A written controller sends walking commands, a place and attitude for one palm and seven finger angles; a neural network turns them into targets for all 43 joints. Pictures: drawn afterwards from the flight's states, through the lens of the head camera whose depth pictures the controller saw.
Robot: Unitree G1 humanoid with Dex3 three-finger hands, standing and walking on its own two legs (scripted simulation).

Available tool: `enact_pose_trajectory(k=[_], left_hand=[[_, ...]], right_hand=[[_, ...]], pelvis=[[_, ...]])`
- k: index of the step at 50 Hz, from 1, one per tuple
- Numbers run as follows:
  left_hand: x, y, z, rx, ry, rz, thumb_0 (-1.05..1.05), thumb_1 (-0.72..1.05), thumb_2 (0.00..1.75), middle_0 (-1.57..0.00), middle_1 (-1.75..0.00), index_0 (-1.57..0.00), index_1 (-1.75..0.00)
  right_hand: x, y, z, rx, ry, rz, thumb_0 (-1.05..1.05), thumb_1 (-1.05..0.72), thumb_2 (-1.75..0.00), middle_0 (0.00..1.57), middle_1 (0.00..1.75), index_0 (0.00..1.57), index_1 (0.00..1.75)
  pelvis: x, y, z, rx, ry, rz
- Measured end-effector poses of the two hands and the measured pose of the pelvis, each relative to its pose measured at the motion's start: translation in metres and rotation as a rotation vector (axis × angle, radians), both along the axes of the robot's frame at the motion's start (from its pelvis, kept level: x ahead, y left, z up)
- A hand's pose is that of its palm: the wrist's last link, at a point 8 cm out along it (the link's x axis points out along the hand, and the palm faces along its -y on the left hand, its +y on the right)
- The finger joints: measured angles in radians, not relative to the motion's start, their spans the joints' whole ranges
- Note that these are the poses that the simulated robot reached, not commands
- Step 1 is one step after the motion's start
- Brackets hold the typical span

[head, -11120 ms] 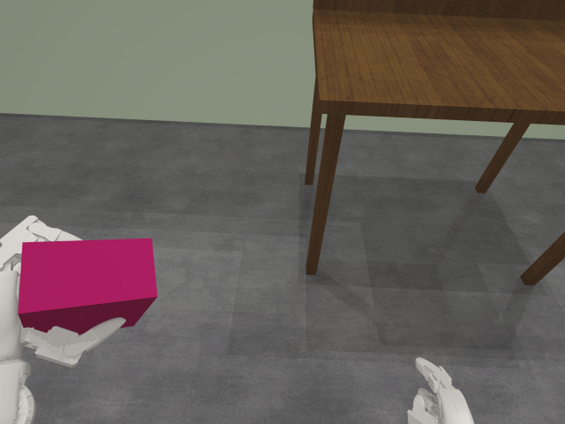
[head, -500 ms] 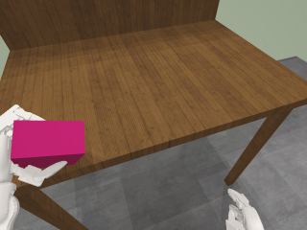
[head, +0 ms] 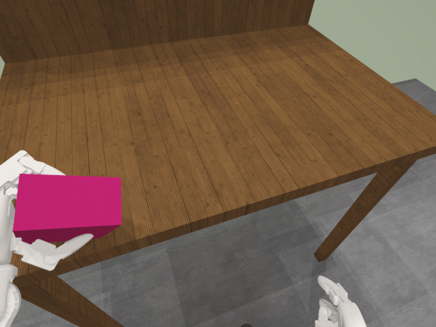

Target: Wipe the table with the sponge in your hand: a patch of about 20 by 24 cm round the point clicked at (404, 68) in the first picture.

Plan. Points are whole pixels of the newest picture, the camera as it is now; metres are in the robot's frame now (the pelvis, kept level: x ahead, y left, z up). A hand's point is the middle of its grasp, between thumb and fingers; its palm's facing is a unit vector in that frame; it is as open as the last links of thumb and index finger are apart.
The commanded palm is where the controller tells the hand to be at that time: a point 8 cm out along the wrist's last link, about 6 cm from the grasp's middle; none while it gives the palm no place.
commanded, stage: come to a stop and stand still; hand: left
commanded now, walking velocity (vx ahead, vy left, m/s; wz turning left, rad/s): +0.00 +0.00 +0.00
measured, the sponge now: (81, 212) +0.23 +0.22 +0.15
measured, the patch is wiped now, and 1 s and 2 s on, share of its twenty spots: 0.05 0.05 0.05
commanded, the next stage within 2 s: look again from close up in 1.30 s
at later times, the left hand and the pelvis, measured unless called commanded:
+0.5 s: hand (43, 191) +0.24 +0.27 +0.17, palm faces +0.38 -0.83 -0.40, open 10.3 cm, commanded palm +0.18 +0.31 +0.18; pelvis +0.03 +0.02 +0.00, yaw +1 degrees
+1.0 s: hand (59, 202) +0.23 +0.25 +0.16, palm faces +0.33 -0.87 -0.37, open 10.3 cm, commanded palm +0.17 +0.30 +0.18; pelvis +0.01 +0.02 +0.00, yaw +0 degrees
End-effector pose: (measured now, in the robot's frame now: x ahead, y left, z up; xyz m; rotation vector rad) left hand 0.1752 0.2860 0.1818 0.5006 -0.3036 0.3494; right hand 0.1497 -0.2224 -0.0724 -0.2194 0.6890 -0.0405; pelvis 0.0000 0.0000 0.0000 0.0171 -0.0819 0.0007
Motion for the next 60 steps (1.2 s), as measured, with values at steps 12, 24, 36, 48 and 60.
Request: enact_pose_trajectory(k=[12, 24, 36, 48, 60], left_hand=[[0.024, 0.019, -0.003, -0.027, -0.012, 0.020, -0.01, -0.51, 1.01, -0.70, -1.35, -0.71, -1.34], [0.031, 0.027, -0.002, -0.017, -0.007, -0.019, -0.01, -0.51, 1.01, -0.70, -1.34, -0.71, -1.34], [0.022, 0.042, 0.002, 0.020, -0.025, 0.044, -0.01, -0.51, 1.01, -0.70, -1.34, -0.72, -1.34], [0.028, 0.010, -0.002, -0.032, -0.035, -0.064, -0.01, -0.51, 1.02, -0.70, -1.34, -0.72, -1.34], [0.000, 0.014, 0.009, -0.021, -0.115, 0.060, -0.01, -0.51, 1.02, -0.70, -1.34, -0.72, -1.34]], right_hand=[[0.040, 0.024, 0.008, 0.002, -0.015, 0.044, 0.01, -0.90, -0.90, 0.20, 0.30, 0.21, 0.30], [0.070, 0.038, 0.021, -0.014, -0.040, 0.054, 0.01, -0.90, -0.90, 0.20, 0.30, 0.21, 0.30], [0.061, 0.046, 0.013, -0.029, -0.007, 0.080, 0.01, -0.90, -0.90, 0.20, 0.30, 0.21, 0.30], [0.027, 0.032, -0.003, 0.068, -0.029, 0.014, 0.01, -0.90, -0.90, 0.20, 0.30, 0.21, 0.30], [0.005, -0.011, -0.006, -0.029, 0.040, 0.007, 0.01, -0.90, -0.90, 0.20, 0.30, 0.21, 0.30]], pelvis=[[0.023, 0.012, 0.001, -0.022, 0.016, 0.010], [0.030, 0.022, 0.002, -0.037, 0.033, 0.021], [0.031, 0.025, 0.000, -0.038, 0.012, 0.033], [0.015, 0.021, -0.004, -0.014, -0.008, -0.002], [0.010, -0.005, -0.004, -0.011, -0.008, 0.012]])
